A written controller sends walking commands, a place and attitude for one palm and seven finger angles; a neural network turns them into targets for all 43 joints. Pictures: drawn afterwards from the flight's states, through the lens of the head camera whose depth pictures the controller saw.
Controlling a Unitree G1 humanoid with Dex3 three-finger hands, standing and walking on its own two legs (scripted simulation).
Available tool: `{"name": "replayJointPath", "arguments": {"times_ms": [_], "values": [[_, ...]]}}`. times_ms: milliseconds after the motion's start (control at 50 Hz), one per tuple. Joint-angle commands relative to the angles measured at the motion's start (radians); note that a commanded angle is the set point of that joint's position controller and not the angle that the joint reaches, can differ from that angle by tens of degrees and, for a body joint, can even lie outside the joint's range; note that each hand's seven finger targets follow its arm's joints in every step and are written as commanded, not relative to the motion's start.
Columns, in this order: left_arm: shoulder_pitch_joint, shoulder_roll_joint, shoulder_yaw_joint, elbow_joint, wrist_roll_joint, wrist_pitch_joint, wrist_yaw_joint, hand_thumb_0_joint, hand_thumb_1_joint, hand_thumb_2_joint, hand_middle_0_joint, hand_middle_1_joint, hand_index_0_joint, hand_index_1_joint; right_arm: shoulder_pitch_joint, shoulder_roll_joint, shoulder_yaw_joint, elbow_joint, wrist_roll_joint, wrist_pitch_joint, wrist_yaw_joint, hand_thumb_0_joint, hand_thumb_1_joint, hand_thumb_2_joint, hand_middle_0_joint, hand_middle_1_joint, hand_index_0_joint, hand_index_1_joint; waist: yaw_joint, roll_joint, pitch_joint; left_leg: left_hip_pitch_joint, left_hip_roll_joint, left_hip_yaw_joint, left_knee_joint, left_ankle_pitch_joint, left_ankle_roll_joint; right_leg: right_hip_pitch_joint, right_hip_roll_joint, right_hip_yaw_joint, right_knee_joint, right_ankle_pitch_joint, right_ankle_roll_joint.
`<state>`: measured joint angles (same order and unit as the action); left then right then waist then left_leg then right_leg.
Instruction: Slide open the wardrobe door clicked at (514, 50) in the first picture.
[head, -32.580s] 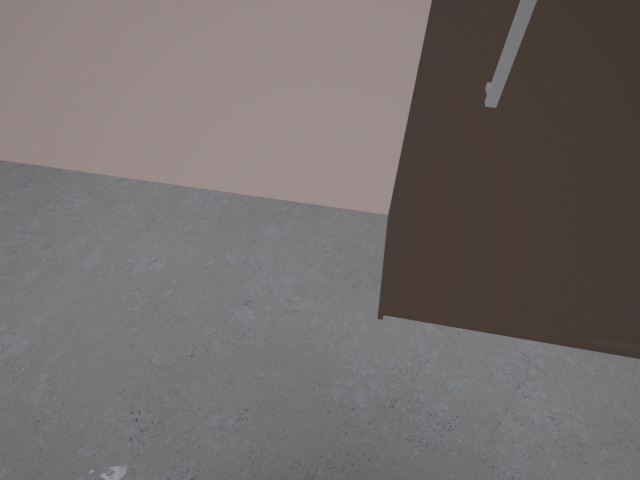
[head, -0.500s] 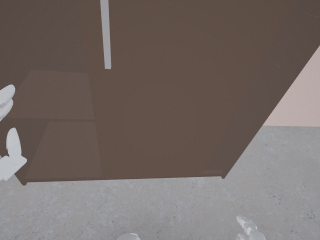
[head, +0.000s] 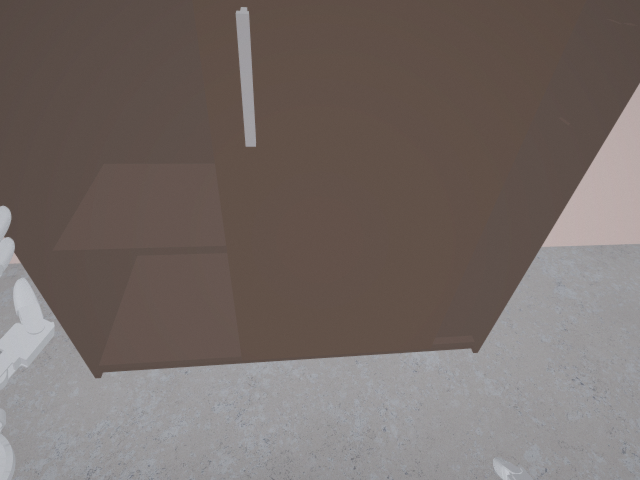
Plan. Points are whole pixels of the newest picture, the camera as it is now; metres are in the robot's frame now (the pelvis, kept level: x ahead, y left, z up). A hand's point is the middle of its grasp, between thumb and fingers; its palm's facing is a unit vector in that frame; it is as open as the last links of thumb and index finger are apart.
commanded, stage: stop stepping back and stand still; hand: left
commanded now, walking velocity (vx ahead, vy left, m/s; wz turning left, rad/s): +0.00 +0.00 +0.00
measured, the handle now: (247, 80) +0.68 +0.18 +0.23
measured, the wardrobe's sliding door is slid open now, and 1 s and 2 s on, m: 0.46 0.46 0.46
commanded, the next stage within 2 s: let the arm hang, fingers relaxed in 0.56 s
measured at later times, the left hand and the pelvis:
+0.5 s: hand (47, 309) +0.23 +0.30 +0.16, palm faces +0.42 -0.79 -0.43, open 7.4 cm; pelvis +0.03 +0.03 +0.00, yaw +1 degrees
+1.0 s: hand out of the picture +0.02 +0.21 -0.18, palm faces -0.02 -0.99 -0.15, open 7.2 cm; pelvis +0.00 +0.04 +0.00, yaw +2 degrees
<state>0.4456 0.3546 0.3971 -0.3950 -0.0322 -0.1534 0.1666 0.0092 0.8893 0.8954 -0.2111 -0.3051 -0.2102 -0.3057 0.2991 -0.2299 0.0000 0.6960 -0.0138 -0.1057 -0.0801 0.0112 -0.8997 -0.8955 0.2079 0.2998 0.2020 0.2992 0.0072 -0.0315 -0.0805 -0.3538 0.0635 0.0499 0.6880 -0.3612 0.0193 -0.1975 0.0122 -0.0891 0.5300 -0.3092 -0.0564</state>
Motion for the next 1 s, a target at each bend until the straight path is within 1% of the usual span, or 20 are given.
{"name": "replayJointPath", "arguments": {"times_ms": [0,20,40,80,120,160,180,220,260,300,340,600,620,640,660,680,720,780,840,980], "values": [[-0.098,0.258,0.115,-0.358,-0.004,-0.097,0.017,0.000,0.900,0.900,-0.200,-0.300,-0.200,-0.300,-0.166,-0.137,-0.056,-0.211,0.010,-0.090,-0.019,0.000,-0.900,-0.900,0.200,0.300,0.200,0.300,-0.009,0.264,0.080,0.212,0.157,-0.275,-0.360,0.073,0.087,-0.247,-0.029,0.074,0.113,-0.099,0.033],[-0.087,0.264,0.135,-0.387,-0.008,-0.114,0.014,0.000,0.900,0.900,-0.200,-0.300,-0.200,-0.300,-0.168,-0.127,-0.051,-0.210,0.012,-0.093,-0.009,0.000,-0.900,-0.900,0.200,0.300,0.200,0.300,0.006,0.282,0.053,0.154,0.205,-0.365,-0.409,0.047,0.103,-0.198,0.005,0.046,0.154,-0.114,0.059],[-0.046,0.267,0.147,-0.356,-0.007,-0.113,0.005,0.000,0.900,0.900,-0.200,-0.300,-0.200,-0.300,-0.175,-0.106,-0.043,-0.190,0.002,-0.098,-0.005,0.000,-0.900,-0.900,0.200,0.300,0.200,0.300,-0.011,0.326,0.082,0.030,0.207,-0.379,-0.483,-0.126,0.109,-0.129,0.002,0.057,0.180,-0.166,0.060],[-0.015,0.258,0.164,-0.349,0.009,-0.118,0.006,0.000,0.900,0.900,-0.200,-0.300,-0.200,-0.300,-0.170,-0.099,-0.039,-0.194,0.004,-0.102,0.002,0.000,-0.900,-0.900,0.200,0.300,0.200,0.300,0.001,0.296,0.119,-0.094,0.167,-0.277,-0.452,-0.202,0.098,0.004,-0.006,0.053,0.054,-0.072,0.056],[0.049,0.257,0.181,-0.301,0.006,-0.123,0.007,0.000,0.900,0.900,-0.200,-0.300,-0.200,-0.300,-0.157,-0.096,-0.043,-0.192,0.008,-0.109,0.007,0.000,-0.900,-0.900,0.200,0.300,0.200,0.300,0.002,0.146,0.067,-0.074,0.077,-0.146,-0.328,-0.083,0.047,0.079,-0.019,0.077,-0.091,-0.001,0.046],[0.076,0.229,0.162,-0.248,-0.007,-0.123,0.001,0.000,0.900,0.900,-0.200,-0.300,-0.200,-0.300,-0.133,-0.100,-0.060,-0.194,0.013,-0.106,0.016,0.000,-0.900,-0.900,0.200,0.300,0.200,0.300,-0.011,-0.053,0.023,-0.007,-0.010,-0.055,-0.123,0.070,0.005,0.021,-0.121,0.269,-0.176,0.060,-0.008],[0.061,0.221,0.149,-0.230,-0.013,-0.122,0.000,0.000,0.900,0.900,-0.200,-0.300,-0.200,-0.300,-0.133,-0.094,-0.059,-0.186,0.016,-0.104,0.019,0.000,-0.900,-0.900,0.200,0.300,0.200,0.300,-0.019,-0.072,0.022,0.015,-0.021,-0.040,-0.056,0.125,-0.006,-0.009,-0.185,0.342,-0.204,0.122,-0.039],[0.027,0.199,0.117,-0.192,-0.013,-0.115,0.001,0.000,0.900,0.900,-0.200,-0.300,-0.200,-0.300,-0.131,-0.089,-0.049,-0.172,0.016,-0.101,0.021,0.000,-0.900,-0.900,0.200,0.300,0.200,0.300,-0.025,-0.032,0.014,0.059,-0.012,-0.047,-0.099,0.188,-0.012,0.000,-0.195,0.303,-0.160,0.280,-0.044],[0.002,0.208,0.116,-0.203,-0.007,-0.113,0.000,0.000,0.900,0.900,-0.200,-0.300,-0.200,-0.300,-0.146,-0.099,-0.051,-0.175,0.015,-0.098,0.013,0.000,-0.900,-0.900,0.200,0.300,0.200,0.300,-0.015,0.003,-0.021,0.155,0.008,-0.054,-0.184,0.350,0.002,0.010,-0.122,0.196,-0.084,0.384,0.013],[-0.029,0.219,0.110,-0.216,-0.004,-0.108,-0.004,0.000,0.900,0.900,-0.200,-0.300,-0.200,-0.300,-0.168,-0.098,-0.042,-0.184,0.016,-0.094,0.005,0.000,-0.900,-0.900,0.200,0.300,0.200,0.300,-0.007,0.104,-0.024,0.212,0.040,-0.086,-0.222,0.486,0.016,-0.021,-0.067,0.131,-0.049,0.358,0.052],[-0.030,0.220,0.105,-0.248,-0.001,-0.108,-0.004,0.000,0.900,0.900,-0.200,-0.300,-0.200,-0.300,-0.168,-0.095,-0.037,-0.195,0.018,-0.088,0.005,0.000,-0.900,-0.900,0.200,0.300,0.200,0.300,0.002,0.108,-0.045,0.202,0.063,-0.119,-0.250,0.530,0.026,0.017,-0.038,0.092,-0.038,0.315,0.064],[0.086,0.231,0.146,-0.249,-0.025,-0.105,0.000,0.000,0.900,0.900,-0.200,-0.300,-0.200,-0.300,-0.178,-0.100,-0.045,-0.227,0.017,-0.067,0.001,0.000,-0.900,-0.900,0.200,0.300,0.200,0.300,0.001,0.098,-0.054,0.164,0.015,-0.067,-0.259,0.413,-0.003,0.060,-0.049,0.123,-0.139,0.348,0.054],[0.085,0.215,0.129,-0.237,-0.025,-0.103,-0.001,0.000,0.900,0.900,-0.200,-0.300,-0.200,-0.300,-0.176,-0.096,-0.041,-0.225,0.017,-0.066,0.000,0.000,-0.900,-0.900,0.200,0.300,0.200,0.300,-0.001,0.094,-0.050,0.163,0.017,-0.068,-0.264,0.407,-0.003,0.060,-0.050,0.118,-0.142,0.342,0.056],[0.009,0.067,-0.294,0.502,0.055,0.044,-0.136,0.000,0.900,0.900,-0.200,-0.300,-0.200,-0.300,-0.244,-0.296,-0.087,-0.023,0.029,-0.099,0.091,0.000,-0.900,-0.900,0.200,0.300,0.200,0.300,-0.040,0.104,0.019,0.077,0.057,-0.082,-0.113,0.566,0.001,-0.052,-0.152,0.053,0.015,0.450,0.038],[-0.016,0.071,-0.274,0.532,0.057,0.122,-0.157,0.000,0.900,0.900,-0.200,-0.300,-0.200,-0.300,-0.184,-0.272,-0.100,-0.021,0.023,-0.026,0.091,0.000,-0.900,-0.900,0.200,0.300,0.200,0.300,-0.027,0.124,-0.043,0.120,0.070,-0.085,-0.143,0.539,-0.004,-0.080,-0.139,0.101,-0.005,0.317,0.029],[-0.044,0.058,-0.286,0.573,0.059,0.135,-0.164,0.000,0.900,0.900,-0.200,-0.300,-0.200,-0.300,-0.179,-0.262,-0.089,-0.019,0.012,0.000,0.088,0.000,-0.900,-0.900,0.200,0.300,0.200,0.300,-0.017,0.103,-0.039,0.064,0.097,-0.129,-0.173,0.430,0.024,-0.092,-0.115,0.070,0.023,0.145,0.034],[-0.095,0.075,-0.298,0.691,0.064,0.135,-0.174,0.000,0.900,0.900,-0.200,-0.300,-0.200,-0.300,-0.198,-0.259,-0.065,-0.021,-0.003,0.032,0.083,0.000,-0.900,-0.900,0.200,0.300,0.200,0.300,0.001,-0.017,-0.008,-0.016,0.105,-0.193,-0.220,0.372,0.058,-0.048,-0.088,0.068,0.037,0.073,0.038],[-0.189,0.103,-0.320,0.896,0.065,0.134,-0.175,0.000,0.900,0.900,-0.200,-0.300,-0.200,-0.300,-0.207,-0.250,-0.054,0.031,-0.013,0.059,0.082,0.000,-0.900,-0.900,0.200,0.300,0.200,0.300,-0.008,-0.150,0.008,0.022,0.047,-0.162,-0.197,0.287,0.038,-0.064,-0.132,0.124,-0.052,0.088,0.017],[-0.242,0.079,-0.357,1.078,0.058,0.148,-0.165,0.000,0.900,0.900,-0.200,-0.300,-0.200,-0.300,-0.190,-0.196,-0.033,0.098,-0.021,0.090,0.079,0.000,-0.900,-0.900,0.200,0.300,0.200,0.300,-0.024,-0.045,0.039,0.085,0.007,-0.126,-0.206,0.243,0.015,-0.108,-0.156,0.171,-0.114,0.062,0.003],[-0.174,0.011,-0.371,1.353,0.047,0.151,-0.158,0.000,0.900,0.900,-0.200,-0.300,-0.200,-0.300,-0.123,-0.135,-0.018,0.239,-0.016,0.102,0.058,0.000,-0.900,-0.900,0.200,0.300,0.200,0.300,-0.011,0.190,0.044,0.084,0.019,-0.137,-0.308,0.137,0.016,-0.016,-0.115,0.140,-0.164,0.020,0.020]]}}
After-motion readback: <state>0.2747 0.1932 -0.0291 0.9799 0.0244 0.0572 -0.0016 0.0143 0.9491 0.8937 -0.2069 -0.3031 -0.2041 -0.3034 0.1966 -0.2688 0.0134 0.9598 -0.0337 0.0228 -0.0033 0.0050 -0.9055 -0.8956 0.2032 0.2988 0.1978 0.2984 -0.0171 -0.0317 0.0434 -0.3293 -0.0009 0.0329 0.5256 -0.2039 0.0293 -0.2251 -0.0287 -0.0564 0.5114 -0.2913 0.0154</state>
